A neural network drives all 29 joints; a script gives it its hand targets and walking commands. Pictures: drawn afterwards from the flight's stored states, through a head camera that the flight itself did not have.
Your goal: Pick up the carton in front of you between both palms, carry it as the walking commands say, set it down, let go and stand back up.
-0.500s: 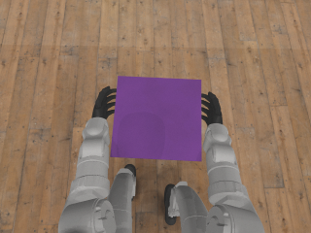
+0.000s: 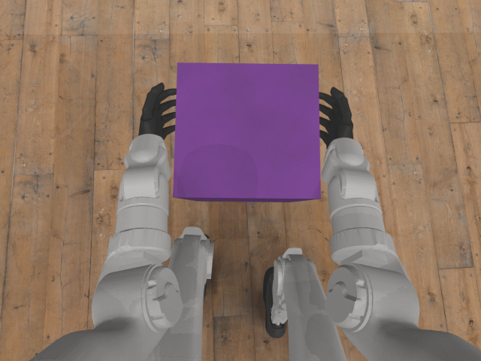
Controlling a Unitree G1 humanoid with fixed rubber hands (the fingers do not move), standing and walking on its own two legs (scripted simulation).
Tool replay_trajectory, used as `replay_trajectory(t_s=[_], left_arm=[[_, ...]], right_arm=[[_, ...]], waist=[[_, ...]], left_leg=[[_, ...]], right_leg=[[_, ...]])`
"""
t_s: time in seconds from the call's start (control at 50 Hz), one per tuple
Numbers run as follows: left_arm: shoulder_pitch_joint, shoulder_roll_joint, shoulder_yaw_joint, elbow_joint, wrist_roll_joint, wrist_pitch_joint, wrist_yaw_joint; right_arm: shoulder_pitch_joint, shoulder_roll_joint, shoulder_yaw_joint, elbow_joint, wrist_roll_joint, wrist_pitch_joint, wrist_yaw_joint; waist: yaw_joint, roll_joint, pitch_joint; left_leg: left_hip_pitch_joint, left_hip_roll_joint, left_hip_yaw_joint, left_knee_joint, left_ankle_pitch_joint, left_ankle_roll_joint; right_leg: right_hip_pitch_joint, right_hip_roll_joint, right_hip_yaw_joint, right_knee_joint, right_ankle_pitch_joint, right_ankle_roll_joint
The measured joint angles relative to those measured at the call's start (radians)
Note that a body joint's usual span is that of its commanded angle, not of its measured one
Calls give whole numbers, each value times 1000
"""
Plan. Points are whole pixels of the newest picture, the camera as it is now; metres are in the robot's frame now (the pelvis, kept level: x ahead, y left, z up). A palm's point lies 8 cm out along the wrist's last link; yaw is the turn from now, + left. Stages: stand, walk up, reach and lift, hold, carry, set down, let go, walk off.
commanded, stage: set down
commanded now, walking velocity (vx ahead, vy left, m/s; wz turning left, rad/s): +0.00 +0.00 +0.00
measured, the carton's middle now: (245, 147) +0.45 +0.05 -0.15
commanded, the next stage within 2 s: none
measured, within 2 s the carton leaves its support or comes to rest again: rests again in 1.96 s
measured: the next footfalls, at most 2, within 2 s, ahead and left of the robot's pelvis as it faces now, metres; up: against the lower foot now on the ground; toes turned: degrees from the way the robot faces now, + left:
none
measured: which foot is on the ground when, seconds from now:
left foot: down 0.00-1.00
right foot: down 0.00-1.00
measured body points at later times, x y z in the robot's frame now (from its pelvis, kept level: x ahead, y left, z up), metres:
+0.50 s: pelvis -0.02 -0.01 -0.12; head +0.29 +0.03 +0.20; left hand +0.46 +0.21 -0.25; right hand +0.51 -0.09 -0.24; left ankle +0.12 +0.13 -0.54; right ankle +0.05 -0.13 -0.54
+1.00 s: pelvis -0.02 -0.01 -0.19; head +0.33 +0.00 +0.08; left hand +0.49 +0.23 -0.34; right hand +0.52 -0.07 -0.36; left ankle +0.12 +0.13 -0.54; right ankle +0.05 -0.13 -0.54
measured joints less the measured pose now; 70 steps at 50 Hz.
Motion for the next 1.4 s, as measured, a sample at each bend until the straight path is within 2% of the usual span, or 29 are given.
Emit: replay_trajectory(t_s=[0.3, 0.64, 0.82, 0.98, 1.4], left_arm=[[-111, 22, -7, -11, -55, 8, 56], [-290, 106, 28, 84, -99, -21, 59], [-440, 194, 10, 254, -148, -36, 49], [-461, 235, -16, 298, -204, -54, 33], [-533, 280, -6, 458, -202, -106, 9]], right_arm=[[-159, -98, 60, 50, 61, 17, -3], [-381, -181, 138, 169, 87, 11, -51], [-452, -233, 206, 252, 108, -14, -84], [-461, -242, 255, 260, 131, -23, -105], [-520, -272, 264, 364, 106, -42, -58]], waist=[[14, 1, 31], [51, 2, 187], [97, 39, 268], [104, 60, 302], [105, 78, 352]], left_leg=[[-313, 3, 4, 241, -31, 3], [-526, 12, -13, 446, -33, -22], [-583, -2, -16, 540, -44, -34], [-603, -30, -37, 593, -62, -59], [-613, -9, -22, 626, -52, -42]], right_leg=[[-312, 16, 10, 261, -53, 15], [-534, 43, -1, 493, -73, 7], [-587, 40, -3, 605, -104, 1], [-603, 41, -8, 657, -126, -1], [-626, 70, 14, 688, -102, 19]])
